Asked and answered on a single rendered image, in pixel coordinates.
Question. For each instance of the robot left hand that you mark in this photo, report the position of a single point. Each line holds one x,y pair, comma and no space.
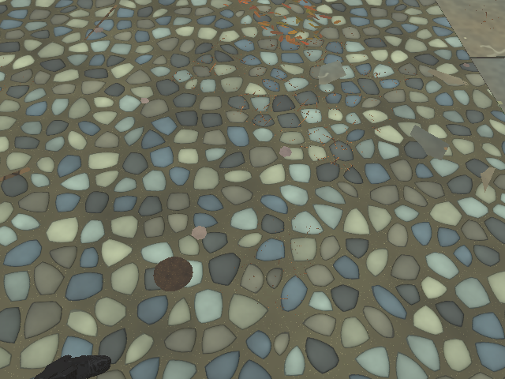
76,368

